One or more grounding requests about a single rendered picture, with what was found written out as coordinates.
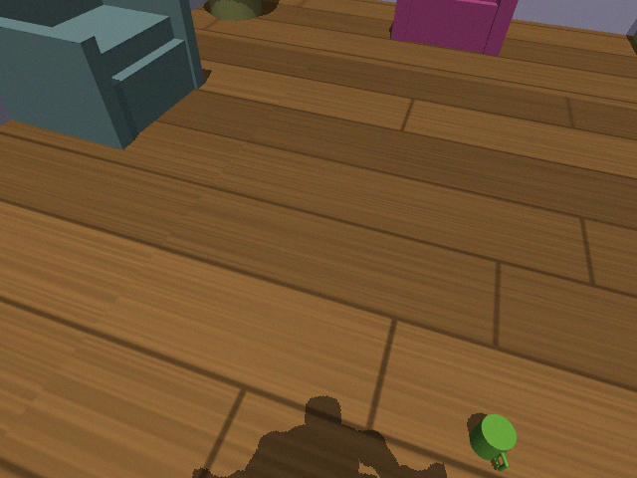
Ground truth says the armchair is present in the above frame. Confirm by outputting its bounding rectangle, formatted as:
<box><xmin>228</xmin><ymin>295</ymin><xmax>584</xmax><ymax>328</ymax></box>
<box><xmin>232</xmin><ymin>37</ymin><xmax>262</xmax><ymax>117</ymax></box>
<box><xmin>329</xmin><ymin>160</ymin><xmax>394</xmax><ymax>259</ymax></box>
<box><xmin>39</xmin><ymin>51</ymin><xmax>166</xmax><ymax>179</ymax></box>
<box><xmin>0</xmin><ymin>0</ymin><xmax>205</xmax><ymax>150</ymax></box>
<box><xmin>391</xmin><ymin>0</ymin><xmax>519</xmax><ymax>57</ymax></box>

